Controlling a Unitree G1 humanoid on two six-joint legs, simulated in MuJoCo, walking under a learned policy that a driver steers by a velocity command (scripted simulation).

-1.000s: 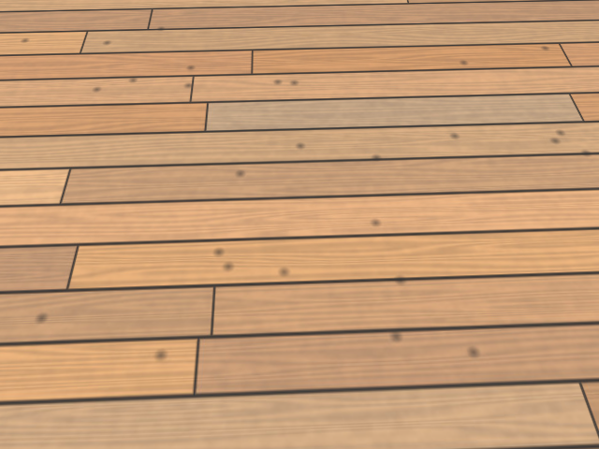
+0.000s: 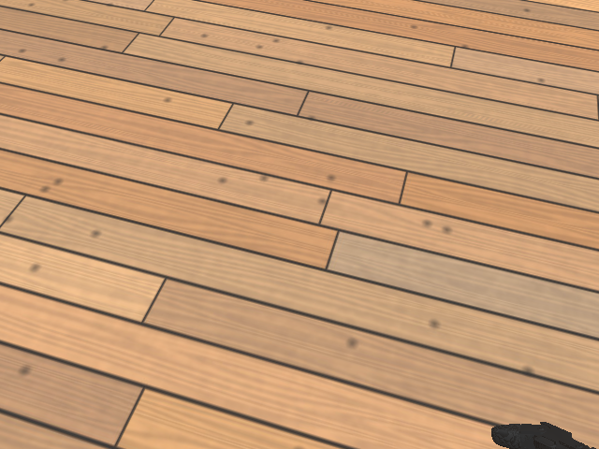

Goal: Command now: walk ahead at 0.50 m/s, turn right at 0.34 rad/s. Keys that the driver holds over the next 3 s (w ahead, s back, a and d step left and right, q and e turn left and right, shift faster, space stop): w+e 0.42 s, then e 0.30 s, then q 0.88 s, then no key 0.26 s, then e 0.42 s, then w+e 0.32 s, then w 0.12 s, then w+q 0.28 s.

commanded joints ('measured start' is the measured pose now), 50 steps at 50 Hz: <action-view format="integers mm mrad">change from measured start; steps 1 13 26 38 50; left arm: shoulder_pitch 1 -300 -113 -205 -186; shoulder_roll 138 44 324 165 163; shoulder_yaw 33 28 105 61 28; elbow -89 -181 -178 -197 -128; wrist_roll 8 33 54 8 23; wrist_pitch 5 61 30 42 60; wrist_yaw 16 -51 -9 12 49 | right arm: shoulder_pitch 350 315 445 268 189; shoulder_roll -225 -102 -64 -105 -110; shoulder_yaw -80 -61 -59 -66 -57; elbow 32 107 64 32 53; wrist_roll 12 32 58 22 45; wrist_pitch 13 -32 17 98 104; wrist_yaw -21 -23 -24 -32 -32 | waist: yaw -167 -87 -39 -107 -59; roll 125 74 -264 -50 -83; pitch -194 38 -314 -126 -29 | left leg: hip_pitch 586 354 -194 -123 63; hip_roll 423 240 -3 69 -4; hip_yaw -628 34 168 -59 -40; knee -274 -395 904 531 100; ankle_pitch -328 219 -517 -133 -257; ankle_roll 158 104 -84 -101 -17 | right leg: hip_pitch -560 -620 432 -68 23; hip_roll -25 -125 -412 -173 -253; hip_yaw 24 -28 494 169 144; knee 560 348 -113 -283 -224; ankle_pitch -54 372 888 985 834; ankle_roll -52 17 -367 -195 -172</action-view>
